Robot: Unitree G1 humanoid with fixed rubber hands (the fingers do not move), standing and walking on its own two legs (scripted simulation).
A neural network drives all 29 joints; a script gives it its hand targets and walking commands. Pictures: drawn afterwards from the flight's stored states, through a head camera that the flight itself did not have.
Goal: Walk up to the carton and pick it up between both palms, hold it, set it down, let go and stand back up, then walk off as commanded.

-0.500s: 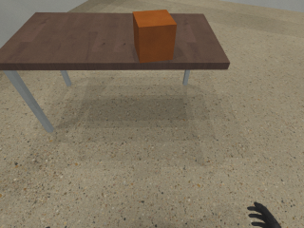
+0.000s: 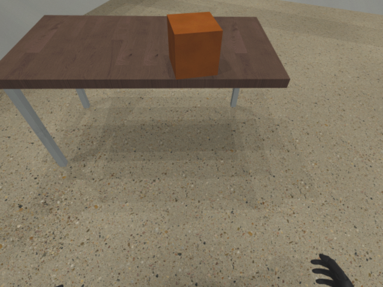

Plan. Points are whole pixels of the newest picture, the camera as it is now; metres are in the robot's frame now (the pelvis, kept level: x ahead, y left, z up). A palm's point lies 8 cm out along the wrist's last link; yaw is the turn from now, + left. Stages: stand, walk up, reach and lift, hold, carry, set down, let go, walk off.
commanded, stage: stand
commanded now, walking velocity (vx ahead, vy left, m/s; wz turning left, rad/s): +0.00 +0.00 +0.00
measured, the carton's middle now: (192, 45) +1.01 -0.02 +0.00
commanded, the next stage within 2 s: none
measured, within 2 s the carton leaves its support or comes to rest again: neither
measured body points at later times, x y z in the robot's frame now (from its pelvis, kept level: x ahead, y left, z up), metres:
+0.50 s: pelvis +0.00 +0.00 +0.00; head +0.02 +0.00 +0.45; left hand +0.10 +0.31 -0.11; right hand +0.13 -0.31 -0.09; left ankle +0.03 +0.11 -0.73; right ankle +0.00 -0.13 -0.73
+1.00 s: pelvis +0.00 +0.00 +0.00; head +0.01 +0.01 +0.45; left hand +0.10 +0.32 -0.11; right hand +0.14 -0.31 -0.09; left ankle +0.03 +0.11 -0.73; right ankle +0.00 -0.13 -0.73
